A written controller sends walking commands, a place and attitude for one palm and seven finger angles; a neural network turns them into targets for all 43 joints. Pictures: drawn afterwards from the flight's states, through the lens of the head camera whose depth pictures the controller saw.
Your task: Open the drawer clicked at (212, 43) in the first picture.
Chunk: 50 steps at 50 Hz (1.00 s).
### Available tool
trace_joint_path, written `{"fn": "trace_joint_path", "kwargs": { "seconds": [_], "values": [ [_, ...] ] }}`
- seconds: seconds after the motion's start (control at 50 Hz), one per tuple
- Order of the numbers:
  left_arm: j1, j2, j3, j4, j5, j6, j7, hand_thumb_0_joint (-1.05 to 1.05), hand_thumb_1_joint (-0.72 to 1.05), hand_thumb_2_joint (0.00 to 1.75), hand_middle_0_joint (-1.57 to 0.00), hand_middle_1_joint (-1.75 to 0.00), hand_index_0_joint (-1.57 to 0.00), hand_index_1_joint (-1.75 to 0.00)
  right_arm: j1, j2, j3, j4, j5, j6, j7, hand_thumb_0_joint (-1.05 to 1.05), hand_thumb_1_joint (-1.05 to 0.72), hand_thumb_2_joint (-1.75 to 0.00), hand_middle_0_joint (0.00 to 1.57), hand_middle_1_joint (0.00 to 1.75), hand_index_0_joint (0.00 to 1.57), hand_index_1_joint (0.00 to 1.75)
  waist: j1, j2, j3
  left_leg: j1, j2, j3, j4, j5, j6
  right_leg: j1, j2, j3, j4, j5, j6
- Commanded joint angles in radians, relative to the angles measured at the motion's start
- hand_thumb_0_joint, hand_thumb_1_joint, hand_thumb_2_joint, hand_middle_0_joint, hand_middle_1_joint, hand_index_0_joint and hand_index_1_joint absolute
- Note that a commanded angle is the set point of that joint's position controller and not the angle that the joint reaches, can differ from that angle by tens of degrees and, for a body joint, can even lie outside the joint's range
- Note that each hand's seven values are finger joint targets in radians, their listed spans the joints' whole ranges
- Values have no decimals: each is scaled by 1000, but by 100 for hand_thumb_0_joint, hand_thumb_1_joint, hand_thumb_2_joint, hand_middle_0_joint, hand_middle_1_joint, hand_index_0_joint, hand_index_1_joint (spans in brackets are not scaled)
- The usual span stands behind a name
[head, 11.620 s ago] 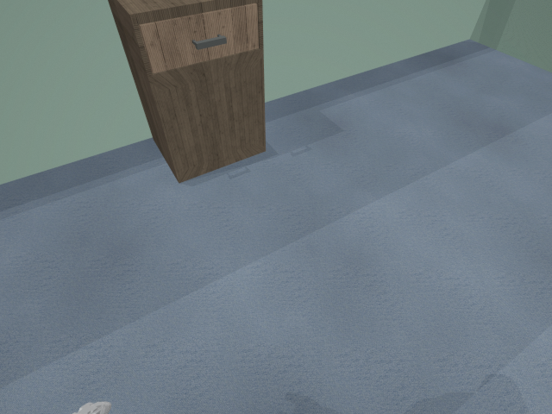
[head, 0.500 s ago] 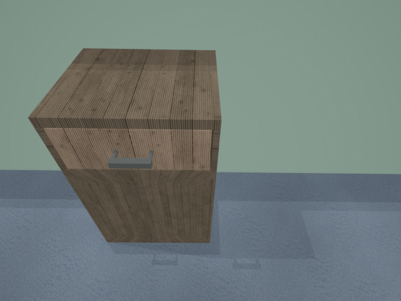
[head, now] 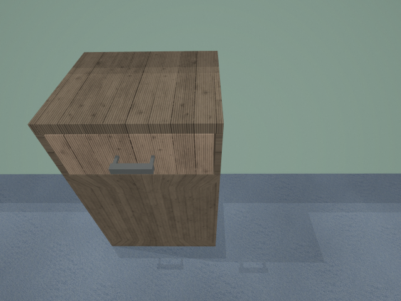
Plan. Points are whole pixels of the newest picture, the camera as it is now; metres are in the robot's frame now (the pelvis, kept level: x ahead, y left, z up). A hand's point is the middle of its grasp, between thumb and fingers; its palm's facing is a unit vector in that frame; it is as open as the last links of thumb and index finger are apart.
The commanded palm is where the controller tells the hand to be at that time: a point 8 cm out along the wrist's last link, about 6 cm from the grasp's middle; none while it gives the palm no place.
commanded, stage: look again from close up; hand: left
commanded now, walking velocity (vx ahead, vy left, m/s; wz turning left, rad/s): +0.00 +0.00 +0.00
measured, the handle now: (133, 163) +0.51 +0.24 -0.08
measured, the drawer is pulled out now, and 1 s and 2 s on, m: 0.00 0.00 0.00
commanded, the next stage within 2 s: raise the hand with hooked fingers in 0.02 s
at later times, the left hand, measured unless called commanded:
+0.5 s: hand (121, 287) +0.17 +0.17 -0.06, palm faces -0.06 -0.20 -0.98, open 8.3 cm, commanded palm +0.14 +0.21 -0.02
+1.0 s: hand (113, 248) +0.23 +0.20 -0.01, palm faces -0.04 -0.10 -0.99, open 11.3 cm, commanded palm +0.21 +0.20 +0.05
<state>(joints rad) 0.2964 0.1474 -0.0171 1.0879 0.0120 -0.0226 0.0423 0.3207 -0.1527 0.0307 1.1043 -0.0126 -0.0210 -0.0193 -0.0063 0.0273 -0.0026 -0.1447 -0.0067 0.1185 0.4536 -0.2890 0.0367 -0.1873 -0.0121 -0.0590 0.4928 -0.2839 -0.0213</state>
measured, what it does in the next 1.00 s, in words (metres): stands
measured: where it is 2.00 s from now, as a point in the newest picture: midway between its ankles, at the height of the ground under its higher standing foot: outside the picture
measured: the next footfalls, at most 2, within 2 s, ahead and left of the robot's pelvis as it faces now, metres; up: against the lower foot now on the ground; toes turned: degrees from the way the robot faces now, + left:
none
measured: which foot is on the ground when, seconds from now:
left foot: down 0.00-1.00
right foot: down 0.00-1.00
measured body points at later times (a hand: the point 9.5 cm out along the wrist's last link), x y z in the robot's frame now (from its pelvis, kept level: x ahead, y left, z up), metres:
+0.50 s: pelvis -0.02 -0.03 -0.03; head +0.00 -0.05 +0.42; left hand +0.17 +0.18 -0.01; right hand +0.22 -0.27 -0.09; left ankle -0.02 +0.09 -0.74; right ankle -0.01 -0.10 -0.74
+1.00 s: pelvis -0.01 -0.04 -0.02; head +0.03 -0.07 +0.43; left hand +0.22 +0.20 +0.04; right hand +0.16 -0.26 -0.15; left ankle -0.02 +0.10 -0.74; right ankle -0.01 -0.10 -0.74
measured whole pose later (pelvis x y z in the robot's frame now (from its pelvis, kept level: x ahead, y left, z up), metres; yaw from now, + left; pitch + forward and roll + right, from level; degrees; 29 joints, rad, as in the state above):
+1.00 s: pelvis -0.01 -0.04 -0.02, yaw -2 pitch +8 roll +2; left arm 0.28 0.37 -0.03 0.03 1.01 -0.04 0.32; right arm 0.16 -0.23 0.00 0.62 -0.05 0.09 -0.01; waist 0.06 0.04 -0.07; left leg -0.45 0.01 0.05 0.67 -0.36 -0.01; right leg -0.50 0.03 -0.04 0.72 -0.36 -0.08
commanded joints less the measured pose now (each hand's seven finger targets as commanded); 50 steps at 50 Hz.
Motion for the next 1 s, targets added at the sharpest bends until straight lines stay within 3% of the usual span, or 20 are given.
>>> {"fn": "trace_joint_path", "kwargs": {
  "seconds": [0.0, 0.08, 0.1, 0.12, 0.14, 0.16, 0.18, 0.2, 0.22, 0.24, 0.28, 0.32, 0.38, 0.46, 0.54, 0.64, 0.74, 0.82, 0.9, 0.98],
  "values": [
    [68, 81, 13, -17, -6, -10, 2, 0, 90, 90, -20, -30, -20, -30, 55, -79, -14, -13, -4, -11, -9, 0, -90, -90, 20, 30, 20, 30, 6, -32, 83, -57, 115, -129, -107, 187, 7, 6, -98, 106, -92, 215, -29],
    [70, 81, 12, -11, -6, -12, 2, 0, 90, 90, -20, -30, -20, -30, 53, -82, -14, 0, -3, -11, -10, 0, -90, -90, 20, 30, 20, 30, 4, -32, 71, -32, 118, -126, -105, 219, 6, 19, -100, 104, -96, 253, -28],
    [122, 123, 18, 22, 8, -21, 37, 0, 90, 90, -20, -30, -20, -30, -48, -125, -33, -72, 11, -13, -1, 0, -90, -90, 20, 30, 20, 30, 40, -160, 149, -151, 138, -96, 78, 227, -25, -33, -149, 137, -89, 566, 5],
    [-705, 421, -2, -1436, 174, -182, 38, 0, 88, 89, -20, -32, -20, -32, -80, -277, -35, -421, 65, -148, -47, 0, -90, -90, 20, 30, 20, 30, -48, 179, -338, 105, 18, -111, -48, 392, 16, 16, -23, 193, 7, 440, -36],
    [-242, 360, 18, -1190, 201, -107, 115, 0, 85, 88, -20, -33, -20, -33, -140, -218, -47, -387, 49, -243, -83, 0, -90, -90, 20, 30, 20, 30, 34, 322, -356, 197, 58, -122, -32, 570, -6, -43, -7, 101, 58, 195, -51],
    [10, 186, -58, -1088, 190, 42, 170, 0, 83, 87, -21, -34, -21, -34, -138, -163, -63, -381, 72, -270, -83, 0, -90, -90, 20, 30, 20, 30, 19, 240, -216, 66, 64, -138, -61, 491, -50, -126, 7, 57, 91, 37, -31],
    [31, 110, -114, -1070, 260, 64, 176, 0, 81, 86, -21, -36, -21, -36, -118, -174, -60, -366, 65, -278, -81, 0, -90, -90, 20, 30, 20, 30, -5, 128, -129, 10, 65, -128, -30, 433, -33, -166, 13, 30, 74, 66, -20],
    [-50, 164, -103, -1127, 338, 57, 202, 0, 78, 85, -21, -37, -21, -37, -176, -214, -64, -426, 47, -281, -70, 0, -90, -90, 20, 30, 20, 30, -19, 61, -17, -81, 44, -159, -2, 299, -23, -225, 20, 45, 51, 71, -27],
    [-32, 227, -64, -1126, 455, 49, 235, 0, 76, 84, -21, -39, -21, -39, -162, -243, -71, -442, 16, -264, -63, 0, -90, -90, 20, 30, 20, 30, -25, -26, -84, -117, 32, -162, 42, 241, -11, -256, 28, 52, 60, 64, -33],
    [31, 200, -80, -1076, 558, 52, 265, 0, 74, 83, -21, -40, -21, -40, -170, -231, -72, -480, -6, -237, -51, 0, -90, -90, 20, 30, 20, 30, -14, -103, -96, -174, 18, -153, 81, 193, -10, -293, 32, 40, 72, 19, -36],
    [190, 163, -94, -1015, 755, 49, 318, 0, 69, 81, -22, -43, -22, -43, -201, -222, -98, -567, -26, -176, -18, 0, -90, -90, 20, 30, 20, 30, 50, -157, -142, -235, -9, -119, 129, 141, -22, -298, 42, 65, 88, -83, -46],
    [344, 118, -115, -942, 896, 38, 353, 0, 64, 79, -22, -47, -22, -47, -258, -221, -107, -621, -44, -98, 22, 0, -90, -90, 20, 30, 20, 30, 95, -240, -56, -347, -15, -100, 154, 80, -25, -326, 39, 103, 94, -76, -58],
    [355, 209, -23, -1026, 1014, -27, 386, 0, 57, 76, -22, -51, -22, -51, -318, -205, -100, -685, -32, -13, 68, 0, -90, -90, 20, 30, 20, 30, 156, -226, -153, -433, -30, -80, 194, 114, -27, -245, 23, 160, 166, 95, -64],
    [142, 343, 89, -1187, 1127, -59, 480, 0, 48, 72, -23, -57, -23, -57, -326, -181, -98, -721, -47, 38, 80, 0, -90, -90, 20, 30, 20, 30, 143, -97, -259, -409, -50, -81, 278, 114, -20, -303, 21, 232, 212, 104, -62],
    [-117, 363, 87, -1303, 1134, -50, 552, 0, 39, 68, -24, -63, -24, -63, -324, -172, -104, -731, -56, 60, 60, 0, -90, -90, 20, 30, 20, 30, 74, 19, -350, -313, -50, -103, 366, 83, -6, -411, 8, 277, 212, 45, -57],
    [-244, 357, 31, -1274, 1065, -19, 510, 0, 27, 63, -25, -70, -25, -70, -335, -168, -88, -712, -53, 52, 26, 0, -90, -90, 20, 30, 20, 30, 14, 1, -311, -327, -47, -98, 374, 26, 7, -382, 3, 230, 164, 6, -29],
    [-138, 364, 28, -1163, 1000, 67, 368, 0, 15, 58, -25, -78, -25, -78, -346, -162, -58, -692, -33, 65, -3, 0, -90, -90, 20, 30, 20, 30, 56, -123, -282, -395, -46, -89, 267, 71, 4, -122, -13, 238, 99, 187, 0],
    [-104, 393, 61, -1158, 981, 46, 287, 0, 6, 54, -26, -84, -26, -84, -337, -167, -44, -676, -31, 65, -9, 0, -90, -90, 20, 30, 20, 30, 86, -105, -253, -380, -43, -95, 198, 99, -2, -41, -21, 234, 87, 258, 3],
    [-80, 410, 120, -1241, 990, -23, 307, 0, -3, 50, -27, -90, -27, -90, -323, -164, -64, -673, -39, 49, -3, 0, -90, -90, 20, 30, 20, 30, 111, -61, -297, -350, -50, -109, 181, 139, 1, -10, -18, 216, 106, 312, -9],
    [-120, 412, 149, -1267, 993, -34, 378, 0, -13, 46, -27, -96, -27, -96, -313, -173, -87, -660, -36, 44, 4, 0, -90, -90, 20, 30, 20, 30, 92, -80, -322, -345, -56, -108, 185, 164, 0, -13, -17, 204, 126, 396, -6]
  ]
}}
